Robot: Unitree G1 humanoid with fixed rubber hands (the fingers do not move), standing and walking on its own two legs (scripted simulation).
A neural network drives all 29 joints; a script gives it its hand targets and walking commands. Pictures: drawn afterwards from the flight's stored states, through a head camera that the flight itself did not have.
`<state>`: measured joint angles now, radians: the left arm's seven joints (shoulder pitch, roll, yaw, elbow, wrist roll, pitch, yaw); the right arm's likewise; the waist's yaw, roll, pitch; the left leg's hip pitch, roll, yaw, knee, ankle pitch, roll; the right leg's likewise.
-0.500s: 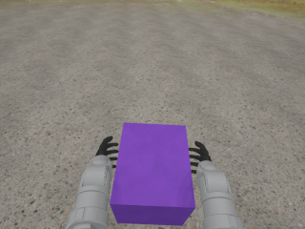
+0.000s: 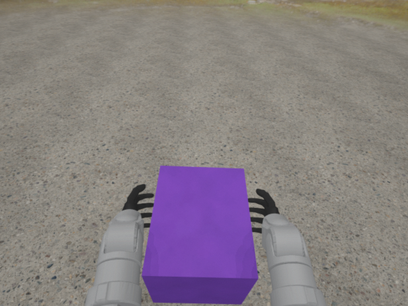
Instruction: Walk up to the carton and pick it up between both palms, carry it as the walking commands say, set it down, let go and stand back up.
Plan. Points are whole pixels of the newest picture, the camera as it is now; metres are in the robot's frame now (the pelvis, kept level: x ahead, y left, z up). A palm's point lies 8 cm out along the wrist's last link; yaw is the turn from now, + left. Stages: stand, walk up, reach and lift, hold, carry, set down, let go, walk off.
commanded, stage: reach and lift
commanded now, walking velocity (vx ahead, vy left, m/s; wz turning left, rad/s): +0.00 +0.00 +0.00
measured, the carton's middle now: (199, 233) +0.32 +0.01 -0.03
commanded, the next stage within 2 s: hold in 0.66 s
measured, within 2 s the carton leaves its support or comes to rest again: neither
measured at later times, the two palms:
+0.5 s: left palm (133, 221) +0.29 +0.15 +0.05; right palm (273, 228) +0.29 -0.14 +0.04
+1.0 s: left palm (130, 226) +0.28 +0.15 +0.05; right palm (274, 231) +0.28 -0.14 +0.05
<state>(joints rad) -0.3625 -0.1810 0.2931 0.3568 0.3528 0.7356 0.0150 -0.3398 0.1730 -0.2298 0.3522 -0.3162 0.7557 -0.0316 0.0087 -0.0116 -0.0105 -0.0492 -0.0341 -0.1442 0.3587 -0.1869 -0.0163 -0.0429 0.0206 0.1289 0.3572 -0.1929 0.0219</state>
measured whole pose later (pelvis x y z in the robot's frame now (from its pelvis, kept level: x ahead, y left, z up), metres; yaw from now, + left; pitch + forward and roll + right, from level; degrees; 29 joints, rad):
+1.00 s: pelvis +0.00 +0.00 +0.00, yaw +0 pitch -7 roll +0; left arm -0.31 -0.17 0.26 0.33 0.33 0.76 0.01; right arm -0.29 0.16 -0.20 0.33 -0.30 0.78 -0.01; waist 0.00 -0.01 -0.02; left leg -0.05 -0.03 -0.15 0.37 -0.19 -0.02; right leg -0.05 0.02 0.12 0.38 -0.20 0.02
